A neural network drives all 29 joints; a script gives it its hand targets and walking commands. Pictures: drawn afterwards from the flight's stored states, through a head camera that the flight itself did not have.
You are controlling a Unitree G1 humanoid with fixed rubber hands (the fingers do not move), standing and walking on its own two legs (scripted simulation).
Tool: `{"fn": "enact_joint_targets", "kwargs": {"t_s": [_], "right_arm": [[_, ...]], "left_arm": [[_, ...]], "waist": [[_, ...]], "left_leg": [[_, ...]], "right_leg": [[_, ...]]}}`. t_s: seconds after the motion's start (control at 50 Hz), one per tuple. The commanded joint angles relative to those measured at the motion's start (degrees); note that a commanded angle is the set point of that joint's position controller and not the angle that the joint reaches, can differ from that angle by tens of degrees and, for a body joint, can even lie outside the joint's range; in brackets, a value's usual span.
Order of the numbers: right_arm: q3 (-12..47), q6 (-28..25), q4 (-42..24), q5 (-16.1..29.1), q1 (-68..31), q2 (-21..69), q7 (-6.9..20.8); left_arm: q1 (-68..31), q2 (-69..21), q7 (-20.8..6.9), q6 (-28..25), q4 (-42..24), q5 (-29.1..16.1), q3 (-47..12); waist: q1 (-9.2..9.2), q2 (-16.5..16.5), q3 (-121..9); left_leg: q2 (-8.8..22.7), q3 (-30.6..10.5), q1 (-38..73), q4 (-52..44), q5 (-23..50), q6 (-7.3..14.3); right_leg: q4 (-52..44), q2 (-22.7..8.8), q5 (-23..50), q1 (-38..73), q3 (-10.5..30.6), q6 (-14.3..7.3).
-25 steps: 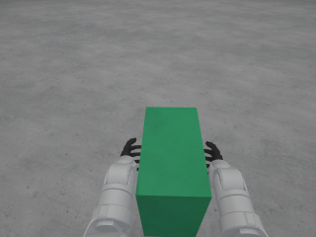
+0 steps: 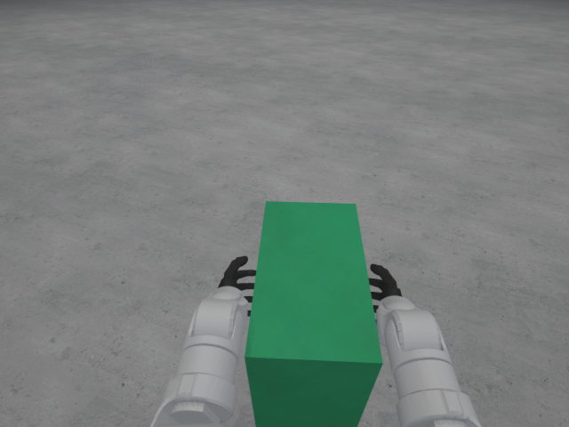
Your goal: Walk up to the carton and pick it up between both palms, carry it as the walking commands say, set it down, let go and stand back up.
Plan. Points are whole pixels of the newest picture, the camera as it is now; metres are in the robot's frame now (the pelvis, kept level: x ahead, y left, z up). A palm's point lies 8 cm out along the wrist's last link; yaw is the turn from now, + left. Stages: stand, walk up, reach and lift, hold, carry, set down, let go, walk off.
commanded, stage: hold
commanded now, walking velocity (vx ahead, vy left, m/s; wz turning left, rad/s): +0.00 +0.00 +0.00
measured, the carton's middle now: (307, 319) +0.31 +0.00 -0.02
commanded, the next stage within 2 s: carry in 0.26 s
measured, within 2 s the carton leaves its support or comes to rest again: neither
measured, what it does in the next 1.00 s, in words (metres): walks ahead: left foot, then right foot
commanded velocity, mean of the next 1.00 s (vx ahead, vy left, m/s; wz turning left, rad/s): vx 0.39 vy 0.00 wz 0.00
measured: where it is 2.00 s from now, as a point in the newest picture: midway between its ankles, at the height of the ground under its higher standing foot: (287, 309)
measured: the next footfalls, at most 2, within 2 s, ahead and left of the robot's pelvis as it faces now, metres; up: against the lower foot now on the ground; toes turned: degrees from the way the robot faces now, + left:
left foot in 0.74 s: +0.16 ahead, +0.11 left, +0.00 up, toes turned +2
right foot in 0.90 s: +0.17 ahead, -0.09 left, +0.00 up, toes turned -11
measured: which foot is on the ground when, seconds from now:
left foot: down 0.00-0.62, up 0.64-0.72, down 0.74-1.00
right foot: down 0.00-0.78, up 0.80-0.88, down 0.90-1.00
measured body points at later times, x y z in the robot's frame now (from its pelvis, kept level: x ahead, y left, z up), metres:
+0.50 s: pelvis +0.02 +0.01 -0.01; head -0.04 +0.02 +0.44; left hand +0.34 +0.13 +0.06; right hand +0.33 -0.12 +0.06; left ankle +0.04 +0.12 -0.73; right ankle +0.04 -0.13 -0.73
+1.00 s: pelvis +0.21 +0.02 -0.01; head +0.15 +0.02 +0.44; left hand +0.51 +0.10 +0.07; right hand +0.47 -0.14 +0.07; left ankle +0.12 +0.11 -0.72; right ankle +0.13 -0.08 -0.73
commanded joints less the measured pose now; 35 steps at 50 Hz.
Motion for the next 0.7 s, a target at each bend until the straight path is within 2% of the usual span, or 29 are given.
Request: {"fn": "enact_joint_targets", "kwargs": {"t_s": [0.0, 0.04, 0.06, 0.1, 0.14, 0.16, 0.2, 0.22, 0.24, 0.26, 0.28, 0.3, 0.32, 0.34, 0.38, 0.4, 0.44, 0.46, 0.48, 0.5, 0.52, 0.54, 0.56, 0.58, 0.6, 0.62, 0.64, 0.66, 0.68], "right_arm": [[34.6, -5.5, -10.1, 17.7, -48.3, 67.4, 16.3], [33.9, -5.3, -8.3, 17.6, -47.2, 67.5, 16.5], [34.3, -5.5, -9.0, 17.2, -50.5, 67.3, 16.4], [34.1, -6.3, -9.6, 18.0, -51.3, 67.3, 16.5], [33.8, -6.0, -8.0, 17.8, -51.9, 68.2, 16.3], [33.4, -5.9, -9.2, 17.8, -51.7, 66.9, 16.4], [34.8, -5.8, -8.5, 17.5, -50.8, 68.2, 16.2], [34.4, -5.7, -8.0, 17.4, -50.3, 67.3, 16.0], [33.4, -5.6, -10.6, 16.4, -54.9, 63.9, 16.1], [33.4, -5.4, -13.2, 17.1, -56.5, 62.7, 15.4], [34.2, -4.7, -13.8, 17.9, -55.7, 63.2, 14.9], [36.4, -4.2, -17.4, 19.7, -58.1, 64.0, 15.1], [35.0, -3.2, -13.8, 19.1, -54.8, 64.6, 14.8], [36.2, -2.4, -15.8, 20.4, -56.1, 64.0, 14.1], [35.2, -0.8, -16.5, 20.1, -50.8, 62.9, 13.1], [36.3, -0.2, -18.7, 21.4, -52.4, 63.2, 12.7], [35.4, 1.1, -21.3, 21.4, -48.4, 61.4, 11.3], [36.0, 2.0, -23.6, 21.1, -47.2, 60.8, 10.2], [36.2, 2.6, -25.9, 20.8, -46.9, 61.3, 8.9], [36.7, 3.9, -27.4, 20.8, -44.7, 61.2, 8.0], [34.8, 5.8, -24.8, 18.8, -39.5, 60.5, 6.6], [35.7, 6.5, -26.8, 19.5, -39.1, 60.1, 6.1], [36.4, 6.9, -29.9, 20.0, -41.3, 60.0, 5.5], [37.0, 8.1, -31.6, 20.6, -41.0, 59.5, 4.8], [37.9, 9.5, -34.4, 21.3, -39.5, 58.2, 4.4], [37.9, 11.5, -33.2, 22.4, -37.4, 57.6, 4.3], [38.0, 11.8, -37.1, 24.0, -40.3, 57.2, 4.5], [36.8, 12.3, -36.4, 25.0, -39.7, 58.2, 4.5], [36.8, 13.1, -37.9, 25.8, -38.8, 57.8, 4.0]], "left_arm": [[-37.3, -68.7, -16.5, -4.1, -5.1, -18.5, -31.9], [-38.7, -68.9, -16.4, -4.0, -5.1, -18.5, -31.6], [-38.8, -68.0, -16.7, -3.9, -2.7, -18.0, -30.5], [-42.5, -69.2, -16.8, -4.3, -4.5, -19.5, -32.1], [-42.9, -67.9, -16.6, -4.5, -4.1, -18.6, -31.5], [-39.4, -69.2, -16.5, -4.0, -1.5, -17.8, -30.3], [-40.6, -68.6, -16.6, -4.6, -3.9, -18.2, -31.0], [-40.3, -68.2, -16.7, -4.5, -3.0, -18.2, -30.9], [-43.3, -62.7, -16.7, -4.3, -6.5, -15.8, -30.2], [-44.0, -63.5, -16.0, -3.4, -7.1, -16.4, -31.2], [-42.2, -63.1, -15.5, -2.9, -7.2, -16.6, -29.8], [-42.8, -63.9, -14.9, -2.7, -10.7, -17.1, -30.6], [-45.6, -62.6, -14.2, -2.4, -13.7, -17.8, -31.5], [-41.9, -62.5, -13.6, -1.1, -11.3, -17.8, -30.5], [-38.6, -62.7, -12.7, 0.9, -12.3, -18.6, -32.6], [-38.6, -62.4, -12.2, 1.6, -13.9, -18.6, -32.6], [-38.1, -63.3, -11.1, 3.2, -18.4, -20.4, -35.6], [-38.3, -62.7, -11.0, 4.5, -20.5, -21.7, -37.1], [-40.5, -63.2, -10.9, 5.2, -23.9, -24.1, -39.4], [-39.1, -62.9, -10.5, 6.4, -25.8, -24.9, -40.3], [-36.5, -62.0, -10.1, 8.3, -24.8, -25.7, -40.7], [-36.0, -61.0, -9.5, 8.4, -27.4, -25.6, -40.2], [-34.8, -61.2, -9.2, 9.1, -27.4, -26.3, -39.7], [-31.7, -60.0, -8.5, 9.7, -27.5, -25.9, -38.6], [-26.9, -59.5, -7.5, 10.8, -27.0, -25.1, -37.2], [-21.2, -58.0, -5.7, 12.0, -25.1, -22.6, -34.4], [-23.0, -58.8, -5.1, 12.8, -28.3, -23.0, -34.9], [-28.4, -58.9, -4.2, 12.8, -34.6, -24.4, -36.7], [-26.6, -58.0, -2.9, 13.9, -35.3, -23.7, -35.6]], "waist": [[-0.25, 0.6, -19.9], [-1.05, 2.1, -17.3], [-0.25, -0.9, -17.5], [-1.4, 1.8, -17.3], [-0.56, -0.1, -18.4], [-0.33, 1.1, -15.9], [-0.45, -2.3, -18.9], [-0.54, -1.3, -19.9], [0.47, -1.0, -24.9], [0.19, -1.2, -21.5], [0.33, -4.7, -22.5], [0.34, -4.4, -24.1], [0.57, -5.4, -24.1], [0.68, -7.8, -23.5], [0.17, -4.9, -25.1], [-0.32, -3.5, -24.9], [-1.46, 13.4, -26.2], [-1.65, 15.5, -24.8], [-1.57, 11.0, -25.8], [-1.55, 9.8, -23.9], [-1.35, 7.7, -23.4], [-1.32, 3.9, -26.3], [-0.2, -1.5, -27.4], [1.06, -12.2, -28.2], [1.56, -23.8, -25.9], [1.67, -18.1, -23.0], [1.63, -12.0, -23.6], [1.21, -5.7, -23.5], [0.7, -2.3, -22.9]], "left_leg": [[-0.8, 2.2, 3.8, -6.9, 4.1, 0.1], [-0.8, 2.5, 2.6, -7.1, 0.9, -0.1], [-0.5, 1.9, 2.1, -7.0, -1.8, 0.3], [-0.4, 2.3, 0.9, -6.8, -3.3, 0.1], [-0.3, 2.0, 1.3, -6.5, -2.2, 0.2], [0.0, 2.3, 0.2, -7.1, -2.9, 0.2], [-0.2, 1.9, 2.2, -6.1, 0.5, 0.5], [-0.7, 2.5, 2.7, -6.1, 1.3, 0.2], [7.4, 0.2, -1.1, -0.5, -0.5, 1.2], [5.9, 0.3, -3.9, -1.0, -12.7, 2.1], [5.1, 1.5, -5.4, -0.4, -13.4, 2.2], [5.7, 1.3, -5.3, 0.9, -15.7, 2.6], [4.5, 3.4, -5.4, 2.7, -14.3, 1.6], [2.9, 6.2, -6.6, 3.9, -12.1, 0.9], [3.1, 7.2, -0.7, -2.0, -8.5, 1.2], [5.7, 3.7, 2.6, -5.1, -10.4, 2.1], [17.2, -11.7, 11.8, -15.4, -15.7, 6.4], [20.8, -15.7, 13.5, -16.1, -14.5, 9.4], [21.6, -14.6, 14.3, -14.7, -9.5, 10.4], [21.3, -12.5, 11.4, -14.0, -7.2, 10.5], [19.3, -8.0, 6.8, -12.9, -3.6, 10.0], [16.9, -3.8, 5.1, -8.8, -0.9, 8.8], [14.6, -0.2, -5.8, -2.2, -1.8, 6.8], [8.3, 8.0, -20.0, 10.4, -5.4, 2.7], [5.0, 12.2, -37.4, 16.3, -13.8, -0.6], [6.6, 10.0, -34.8, 11.4, -18.1, 0.0], [6.2, 10.1, -32.8, 6.7, -17.1, 0.3], [5.6, 12.1, -27.9, 3.1, -14.4, -0.4], [3.9, 14.4, -22.5, -2.7, -9.0, -0.1]], "right_leg": [[-5.6, 1.5, 3.6, 3.6, -2.9, -1.4], [-5.6, 1.2, 1.1, 2.5, -3.0, -1.4], [-5.7, 1.2, -2.0, 1.8, -3.3, -1.2], [-5.1, 1.2, -2.4, 2.5, -3.0, -1.5], [-4.9, 1.0, -1.8, 2.6, -3.2, -1.2], [-4.7, 1.2, -1.6, 2.9, -3.5, -1.3], [-4.8, 1.2, 0.1, 2.7, -3.4, -0.8], [-5.1, 1.3, 1.1, 3.6, -3.4, -0.8], [-3.4, -10.1, 7.2, -3.4, 3.0, -3.1], [-5.2, -9.0, -5.4, -4.9, 5.6, -4.9], [-6.5, -8.8, -11.9, -4.8, 5.5, -5.5], [-7.3, -9.5, -18.2, -5.8, 7.9, -6.1], [-10.2, -10.7, -20.2, -7.6, 10.6, -6.5], [-12.1, -11.6, -21.5, -7.3, 12.4, -7.3], [-8.3, -10.7, -13.7, -10.2, 8.4, -6.3], [-4.4, -8.4, -12.7, -13.7, 4.1, -5.1], [11.5, -2.0, -7.2, -23.1, -7.0, -2.1], [13.5, -3.4, -9.7, -27.2, -8.5, -1.3], [11.0, -4.0, -10.6, -26.9, -8.8, -1.9], [7.1, -4.8, -10.7, -24.7, -9.1, -2.5], [2.2, -4.3, -8.9, -18.4, -10.9, -2.1], [-1.8, -3.7, -7.1, -11.7, -9.8, -2.8], [-6.2, -4.6, -5.6, 1.3, -6.4, -3.8], [-11.1, -12.1, -0.8, 16.6, 6.9, -6.4], [-12.1, -22.3, 5.5, 25.8, 23.2, -10.9], [-13.1, -25.0, 1.6, 19.9, 24.3, -15.4], [-13.5, -24.4, 0.5, 18.1, 21.8, -15.3], [-13.4, -23.1, 1.4, 14.3, 15.7, -13.5], [-12.9, -21.5, -1.4, 9.9, 10.9, -11.4]]}}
